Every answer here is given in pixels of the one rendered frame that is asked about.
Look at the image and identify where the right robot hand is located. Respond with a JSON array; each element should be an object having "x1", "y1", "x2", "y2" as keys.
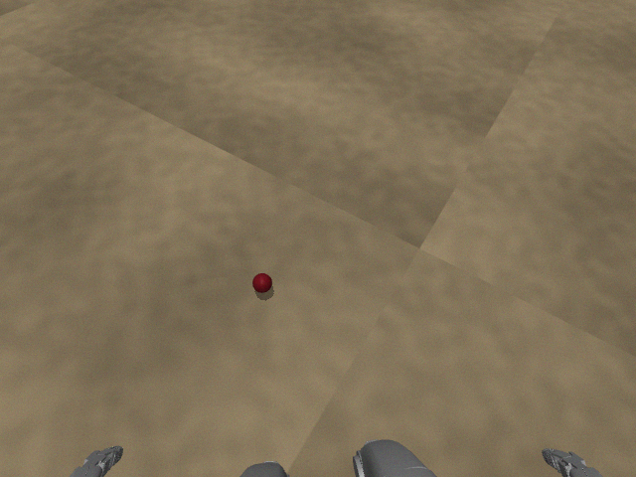
[{"x1": 542, "y1": 448, "x2": 603, "y2": 477}]

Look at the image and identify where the ball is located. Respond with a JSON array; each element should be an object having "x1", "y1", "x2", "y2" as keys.
[{"x1": 252, "y1": 273, "x2": 272, "y2": 293}]

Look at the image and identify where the left robot hand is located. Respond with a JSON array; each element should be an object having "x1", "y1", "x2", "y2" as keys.
[{"x1": 70, "y1": 446, "x2": 123, "y2": 477}]

